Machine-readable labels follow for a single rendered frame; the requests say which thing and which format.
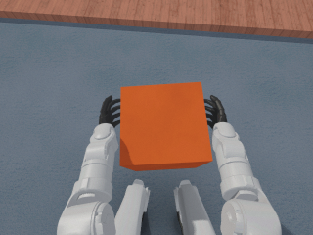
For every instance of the left robot hand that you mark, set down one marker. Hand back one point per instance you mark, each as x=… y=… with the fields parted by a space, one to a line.
x=107 y=110

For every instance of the right robot thigh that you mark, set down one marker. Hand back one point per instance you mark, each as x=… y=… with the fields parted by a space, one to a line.
x=188 y=203

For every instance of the left robot shin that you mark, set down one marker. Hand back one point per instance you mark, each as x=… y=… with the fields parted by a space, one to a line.
x=137 y=181

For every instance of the carton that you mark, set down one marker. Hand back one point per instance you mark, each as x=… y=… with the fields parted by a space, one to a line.
x=163 y=126

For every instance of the robot left forearm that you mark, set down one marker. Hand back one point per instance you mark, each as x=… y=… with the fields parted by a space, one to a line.
x=95 y=179

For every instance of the robot left upper arm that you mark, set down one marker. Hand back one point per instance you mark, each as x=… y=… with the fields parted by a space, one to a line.
x=95 y=218

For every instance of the right robot hand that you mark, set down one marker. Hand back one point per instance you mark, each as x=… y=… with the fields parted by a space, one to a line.
x=217 y=111

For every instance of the robot right upper arm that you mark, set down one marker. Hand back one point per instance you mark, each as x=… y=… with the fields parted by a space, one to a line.
x=246 y=217

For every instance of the robot right forearm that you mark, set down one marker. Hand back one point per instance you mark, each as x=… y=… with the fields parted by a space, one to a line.
x=237 y=180

